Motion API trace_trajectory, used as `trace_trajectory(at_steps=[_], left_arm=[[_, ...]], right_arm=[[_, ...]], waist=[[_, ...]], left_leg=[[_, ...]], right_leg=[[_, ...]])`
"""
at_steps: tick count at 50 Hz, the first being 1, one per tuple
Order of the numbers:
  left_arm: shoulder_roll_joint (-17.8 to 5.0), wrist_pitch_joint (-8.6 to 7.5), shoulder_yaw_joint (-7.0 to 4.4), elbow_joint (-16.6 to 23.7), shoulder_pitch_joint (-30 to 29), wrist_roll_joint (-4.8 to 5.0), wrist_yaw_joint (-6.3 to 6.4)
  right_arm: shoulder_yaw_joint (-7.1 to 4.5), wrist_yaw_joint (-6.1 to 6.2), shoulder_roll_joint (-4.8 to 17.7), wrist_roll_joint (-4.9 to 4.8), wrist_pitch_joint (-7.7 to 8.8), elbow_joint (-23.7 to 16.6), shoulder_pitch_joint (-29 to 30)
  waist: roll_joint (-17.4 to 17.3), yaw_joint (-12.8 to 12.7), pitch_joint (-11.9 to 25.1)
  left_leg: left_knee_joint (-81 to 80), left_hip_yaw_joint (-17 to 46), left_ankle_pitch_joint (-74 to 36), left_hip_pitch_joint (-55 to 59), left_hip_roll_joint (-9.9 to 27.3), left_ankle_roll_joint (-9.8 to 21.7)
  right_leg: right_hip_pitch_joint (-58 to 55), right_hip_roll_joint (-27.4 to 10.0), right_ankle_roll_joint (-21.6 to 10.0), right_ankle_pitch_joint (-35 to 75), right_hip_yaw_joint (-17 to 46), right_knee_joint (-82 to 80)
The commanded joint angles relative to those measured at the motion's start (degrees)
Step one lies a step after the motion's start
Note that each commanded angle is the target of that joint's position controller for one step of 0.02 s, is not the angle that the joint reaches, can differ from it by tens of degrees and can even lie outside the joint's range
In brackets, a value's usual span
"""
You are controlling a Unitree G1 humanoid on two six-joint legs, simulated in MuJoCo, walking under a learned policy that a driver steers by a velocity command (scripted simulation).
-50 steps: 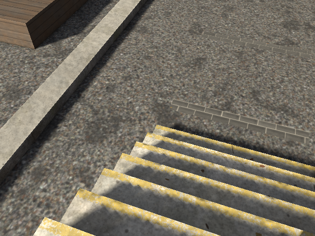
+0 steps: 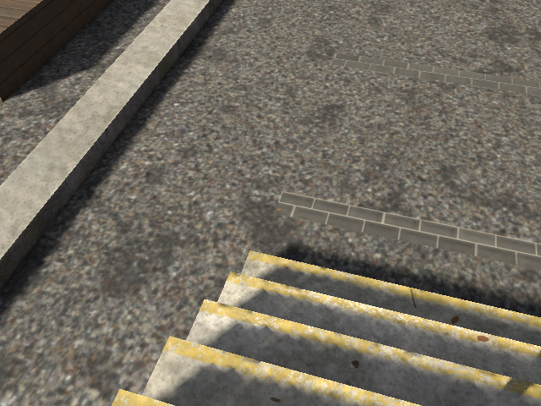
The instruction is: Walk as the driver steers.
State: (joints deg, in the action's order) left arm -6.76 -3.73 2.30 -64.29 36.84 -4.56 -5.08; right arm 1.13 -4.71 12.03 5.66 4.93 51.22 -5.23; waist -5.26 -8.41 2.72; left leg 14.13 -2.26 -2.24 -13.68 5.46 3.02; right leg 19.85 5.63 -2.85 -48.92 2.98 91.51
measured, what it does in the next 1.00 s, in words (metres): goes down, turning right: right foot 0.18 m lower, then left foot 0.19 m lower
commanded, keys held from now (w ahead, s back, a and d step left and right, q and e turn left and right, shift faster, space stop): w+e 0.46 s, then e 0.28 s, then no key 0.26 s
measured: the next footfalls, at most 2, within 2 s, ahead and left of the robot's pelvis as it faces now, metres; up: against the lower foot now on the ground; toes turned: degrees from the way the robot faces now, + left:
right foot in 0.52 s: +0.36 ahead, -0.18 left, -0.18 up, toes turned -26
left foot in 0.98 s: +0.66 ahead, -0.01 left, -0.37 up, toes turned -27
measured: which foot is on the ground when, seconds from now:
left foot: down 0.00-0.54, up 0.56-0.96, down 0.98-1.00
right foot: up 0.00-0.50, down 0.52-0.98, up 1.00-1.00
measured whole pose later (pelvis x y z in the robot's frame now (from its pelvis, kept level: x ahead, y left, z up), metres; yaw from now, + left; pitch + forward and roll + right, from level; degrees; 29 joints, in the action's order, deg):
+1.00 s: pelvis +0.51 -0.05 -0.37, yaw -31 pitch +1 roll -4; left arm -8.5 -4.1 2.7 -54.1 29.2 -5.3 -2.7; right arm -1.3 -2.4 13.7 3.0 3.5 47.3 -12.3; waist -3.4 -4.9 0.3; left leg 21.7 -2.0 -7.6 -19.3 4.3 3.1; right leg 29.1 0.9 3.9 -49.3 5.3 84.8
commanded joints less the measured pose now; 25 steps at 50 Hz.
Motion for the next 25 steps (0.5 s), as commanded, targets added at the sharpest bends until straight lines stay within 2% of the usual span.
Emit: trace_trajectory(at_steps=[1, 2, 3, 4, 5, 6, 7, 8, 9, 10, 11, 12, 13, 14, 15, 16, 17, 18, 19, 21, 22, 23, 24, 25], left_arm=[[-4.4, -0.86, -1.18, 6.4, 0.9, 2.65, -3.04], [-3.3, -1.1, -0.74, 8.4, -3.5, 2.76, -1.77], [-6.3, -1.42, -1.65, 8.5, -6.0, 2.69, -0.48], [-4.4, -1.41, -1.12, 7.6, -5.9, 1.11, 0.54], [-2.3, -1.09, -1.19, 7.9, -8.4, 0.31, 0.75], [-3.1, -0.71, -1.86, 6.0, -7.0, -0.01, -0.34], [-4.1, -0.35, -2.97, 5.4, -9.1, -0.65, -1.24], [-4.1, -0.52, -3.17, 5.6, -9.6, -1.08, -1.76], [-2.5, -1.0, -2.68, 4.4, -5.3, -1.94, -2.41], [-2.4, -1.31, -2.28, 6.7, -9.8, -2.75, -1.95], [-4.0, -1.11, -2.63, 8.6, -14.3, -1.98, -1.25], [-4.8, -0.91, -2.47, 10.1, -17.3, -1.1, -0.46], [-5.9, -1.11, -2.47, 9.4, -18.5, -0.56, -0.23], [-5.4, -0.99, -2.35, 9.0, -18.6, -0.62, -0.22], [-6.3, -0.65, -2.5, 10.1, -21.0, -0.51, -0.61], [-7.0, 0.13, -2.41, 10.5, -21.4, -1.1, -0.46], [-7.4, 0.63, -2.52, 11.9, -24.5, -1.49, -0.43], [-8.4, 0.58, -2.82, 14.6, -31.0, -1.25, -0.45], [-8.7, 0.77, -2.66, 15.6, -34.8, -1.6, -0.46], [-7.4, 1.06, -2.16, 16.2, -38.7, -2.04, -0.54], [-7.1, 1.02, -2.01, 16.5, -39.9, -2.08, -0.25], [-6.3, 0.84, -1.82, 16.3, -40.8, -2.01, 0.07], [-6.3, 0.22, -2.1, 13.0, -36.2, -1.48, 0.46], [-8.6, -0.16, -3.39, 8.3, -26.2, -1.48, 0.88]], right_arm=[[-5.96, -0.09, 15.4, 1.18, -1.39, 6.7, -32.3], [-5.58, -0.02, 13.1, 0.76, -2.32, 5.7, -25.5], [-3.91, 0.07, 7.9, 0.59, -2.66, 5.7, -23.3], [-0.62, 1.2, -2.2, 2.27, -1.36, 4.4, -19.1], [-0.16, 2.16, -3.8, 2.54, -0.18, 5.3, -19.2], [0.28, 3.56, -4.7, 0.8, 1.2, 6.1, -20.1], [0.41, 3.92, -2.4, -0.08, 1.87, 6.3, -20.3], [0.51, 3.78, -1.4, 0.35, 2.42, 6.5, -19.1], [-0.28, 3.79, 1.3, 1.82, 2.39, 6.1, -17.5], [0.77, 4.61, -2.4, 1.58, 3.05, 7.6, -19.5], [0.91, 4.8, -2.1, 1.7, 3.53, 10.4, -25.0], [1.13, 5.09, -2.4, 2.24, 3.66, 13.1, -29.6], [1.62, 5.32, -2.9, 2.18, 3.62, 13.4, -30.7], [2.15, 4.68, -3.1, 2.59, 3.53, 13.3, -30.6], [2.11, 3.85, -2.7, 3.1, 3.37, 13.1, -29.1], [2.46, 3.81, -3.7, 2.61, 3.35, 11.1, -26.3], [2.2, 3.46, -2.1, 2.52, 3.42, 11.8, -27.2], [1.96, 3.94, -0.9, 1.96, 3.48, 12.2, -28.5], [1.59, 4.88, 0.4, 1.27, 3.17, 13.3, -30.8], [0.44, 6.64, 2.3, 0.36, 1.51, 15.6, -36.7], [-0.25, 7.09, 3.1, 0.06, 0.52, 16.0, -38.5], [-0.94, 7.44, 3.3, -0.11, -0.27, 16.3, -38.8], [-1.14, 6.92, 3.2, 0.59, -1.03, 15.4, -35.8], [-1.11, 5.76, 3.1, 1.49, -1.64, 15.0, -33.4]], waist=[[-0.2, 15.0, 15.2], [2.8, 13.9, 7.1], [5.9, 12.1, -1.0], [10.1, 7.3, -6.5], [4.4, 5.6, -11.9], [5.7, 6.5, -11.2], [2.2, 7.1, -9.6], [1.3, 5.6, -8.6], [1.7, 3.7, -7.5], [4.8, 6.0, -7.4], [4.1, 8.2, -8.8], [3.8, 9.4, -10.1], [7.9, 10.0, -10.1], [4.0, 8.6, -9.5], [2.8, 8.3, -11.2], [3.3, 7.8, -10.8], [3.5, 8.4, -12.8], [5.0, 10.1, -14.0], [4.1, 11.9, -15.2], [3.7, 15.3, -16.7], [3.4, 16.5, -16.6], [3.3, 17.2, -16.1], [4.0, 15.1, -13.3], [5.5, 11.3, -10.6]], left_leg=[[23.0, 10.5, -48.4, 55.9, 22.2, 17.4], [14.8, 13.5, -16.6, 40.8, 23.1, 16.4], [9.9, 12.3, 4.3, 23.8, 19.4, 14.4], [7.7, 6.3, 2.1, 7.1, 16.1, 11.6], [5.2, 3.7, -3.0, -4.5, 13.5, 10.3], [4.9, -1.0, -0.4, -9.7, 11.0, 10.3], [4.6, -2.5, 4.2, -13.3, 9.2, 10.2], [4.6, -0.6, 2.7, -16.3, 10.7, 11.8], [8.8, -0.1, 1.8, -16.6, 10.9, 12.0], [9.6, 0.2, 1.3, -6.7, 12.1, 10.6], [11.7, 3.2, -0.1, 1.6, 14.7, 11.2], [13.5, 5.7, -1.4, 7.8, 16.7, 11.0], [17.6, -0.6, 3.1, 5.7, 13.2, 8.7], [16.7, -3.0, 4.8, -2.7, 11.8, 8.0], [16.2, -4.7, 8.8, -9.6, 10.6, 6.7], [18.8, -7.0, 14.7, -14.5, 8.1, 5.4], [19.4, -6.4, 17.7, -15.0, 9.2, 5.0], [21.3, -5.3, 17.5, -10.4, 10.3, 4.4], [23.0, -3.4, 17.5, -3.4, 11.9, 4.4], [25.4, 0.5, 12.6, 7.3, 15.1, 5.0], [26.4, 1.8, 8.0, 10.6, 15.8, 5.6], [28.5, 1.1, 5.1, 12.0, 15.0, 5.4], [34.7, -0.9, 2.6, 8.4, 13.6, 4.1], [45.4, -3.6, 2.8, 3.5, 11.3, 2.0]], right_leg=[[49.8, -4.0, -0.1, 3.1, 0.7, 27.0], [52.3, -7.5, -0.8, 10.4, 3.2, 23.9], [49.4, -9.3, -2.3, 19.1, 4.7, 19.1], [40.2, -14.4, -4.1, 38.7, 8.0, -1.9], [33.8, -15.8, -5.3, 43.0, 5.7, -7.9], [28.6, -14.5, -5.3, 54.5, 4.8, -21.7], [23.6, -13.7, -4.9, 57.9, 2.5, -22.7], [21.0, -13.5, -4.8, 59.1, 2.7, -22.4], [19.3, -12.5, -4.4, 59.4, 2.8, -18.9], [28.8, -15.4, -4.4, 66.7, 8.5, -32.2], [35.1, -15.3, -3.5, 67.8, 9.4, -35.8], [41.9, -15.1, -2.9, 68.3, 10.7, -38.7], [36.8, -14.4, -2.4, 80.2, 9.5, -49.1], [25.0, -13.8, -2.3, 82.0, 4.3, -47.2], [18.0, -12.7, -2.6, 81.5, 1.6, -44.8], [12.1, -12.2, -3.1, 83.4, -0.5, -46.4], [10.0, -11.8, -3.0, 80.2, -1.6, -47.6], [12.3, -12.3, -3.0, 76.3, -1.6, -51.9], [16.5, -12.8, -2.9, 72.3, -1.8, -57.4], [21.2, -13.1, -2.3, 65.2, -2.3, -65.7], [20.6, -12.5, -1.9, 60.9, -3.5, -68.2], [18.1, -12.0, -2.0, 58.4, -4.4, -72.0], [8.5, -11.5, -2.1, 60.7, -5.6, -72.4], [-4.2, -11.3, -2.4, 69.5, -6.5, -76.0]])
Keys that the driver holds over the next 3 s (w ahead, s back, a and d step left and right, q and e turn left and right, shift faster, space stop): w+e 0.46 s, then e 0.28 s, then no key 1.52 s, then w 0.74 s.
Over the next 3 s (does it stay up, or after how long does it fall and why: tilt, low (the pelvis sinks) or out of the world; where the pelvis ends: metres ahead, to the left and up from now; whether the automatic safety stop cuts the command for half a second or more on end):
stays up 0.52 -0.10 -0.30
